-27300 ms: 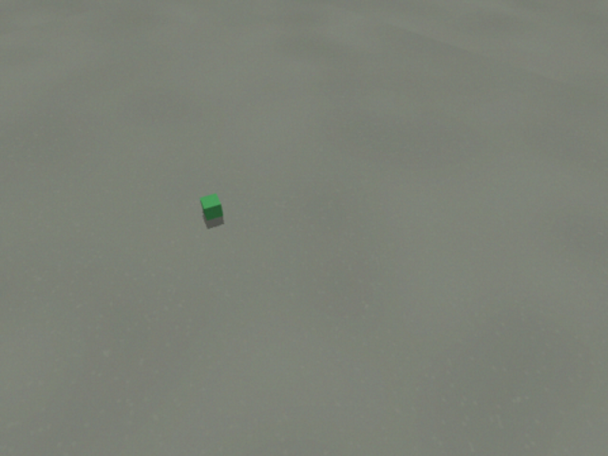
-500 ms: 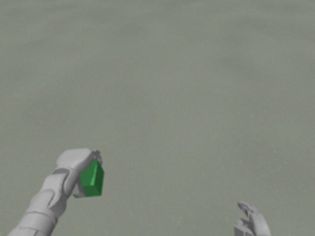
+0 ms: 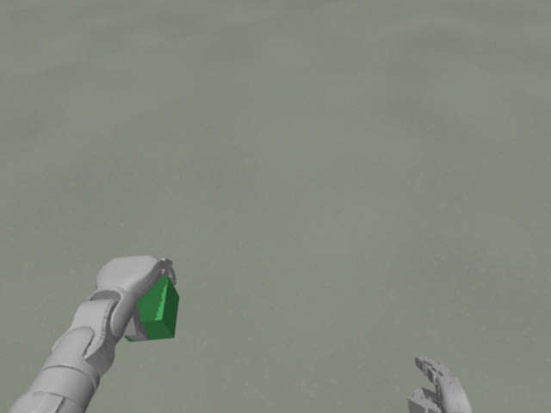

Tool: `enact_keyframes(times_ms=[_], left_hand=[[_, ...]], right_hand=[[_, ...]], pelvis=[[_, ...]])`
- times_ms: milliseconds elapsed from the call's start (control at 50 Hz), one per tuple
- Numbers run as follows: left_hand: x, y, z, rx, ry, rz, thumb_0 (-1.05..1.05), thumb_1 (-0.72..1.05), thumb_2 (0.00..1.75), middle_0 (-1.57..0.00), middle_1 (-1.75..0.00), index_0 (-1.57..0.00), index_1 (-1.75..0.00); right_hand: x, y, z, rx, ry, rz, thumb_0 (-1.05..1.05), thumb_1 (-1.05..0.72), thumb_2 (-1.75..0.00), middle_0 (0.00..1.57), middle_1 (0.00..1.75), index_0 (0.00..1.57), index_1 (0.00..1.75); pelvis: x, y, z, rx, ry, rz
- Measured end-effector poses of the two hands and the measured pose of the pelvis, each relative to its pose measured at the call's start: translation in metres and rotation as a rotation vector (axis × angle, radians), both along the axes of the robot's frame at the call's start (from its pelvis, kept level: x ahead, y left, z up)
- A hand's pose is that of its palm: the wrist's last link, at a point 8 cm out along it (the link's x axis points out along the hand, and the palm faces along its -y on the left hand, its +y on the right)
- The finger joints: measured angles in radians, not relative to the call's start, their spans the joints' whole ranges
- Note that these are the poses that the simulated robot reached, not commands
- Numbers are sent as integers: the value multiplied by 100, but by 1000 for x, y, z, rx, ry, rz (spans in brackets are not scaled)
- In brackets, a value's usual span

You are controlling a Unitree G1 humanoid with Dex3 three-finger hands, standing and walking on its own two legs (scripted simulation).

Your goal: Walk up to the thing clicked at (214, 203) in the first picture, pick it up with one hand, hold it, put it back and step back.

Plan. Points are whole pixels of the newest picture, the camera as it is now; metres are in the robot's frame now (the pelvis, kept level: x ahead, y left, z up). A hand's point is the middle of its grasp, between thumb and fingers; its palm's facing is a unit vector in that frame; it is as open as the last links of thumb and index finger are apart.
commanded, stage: hold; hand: left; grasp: from above
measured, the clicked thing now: (149, 309) +0.30 +0.22 -0.07
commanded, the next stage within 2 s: crouch in 0.14 s
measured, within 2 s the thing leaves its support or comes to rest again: neither
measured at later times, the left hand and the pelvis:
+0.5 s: hand (146, 316) +0.29 +0.22 -0.07, palm faces -0.47 -0.03 -0.88, open 10.5 cm; pelvis -0.01 +0.00 -0.01, yaw +1 degrees
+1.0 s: hand (181, 338) +0.33 +0.23 -0.32, palm faces -0.41 +0.05 -0.91, open 10.5 cm; pelvis -0.08 +0.01 -0.20, yaw +0 degrees
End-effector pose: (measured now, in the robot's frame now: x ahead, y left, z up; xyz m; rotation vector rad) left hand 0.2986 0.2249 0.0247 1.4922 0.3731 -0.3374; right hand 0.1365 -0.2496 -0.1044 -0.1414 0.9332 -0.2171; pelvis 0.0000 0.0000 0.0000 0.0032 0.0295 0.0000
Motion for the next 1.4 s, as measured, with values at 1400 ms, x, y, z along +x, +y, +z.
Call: enact_keyframes(times_ms=[1400], left_hand=[[50,7,-444,55,17,-38,0,-12,58,-71,-59,-71,-56]], right_hand=[[-150,-18,-317,-116,426,72,0,-90,-89,20,30,20,30]], pelvis=[[-77,4,-310,-77,632,16]])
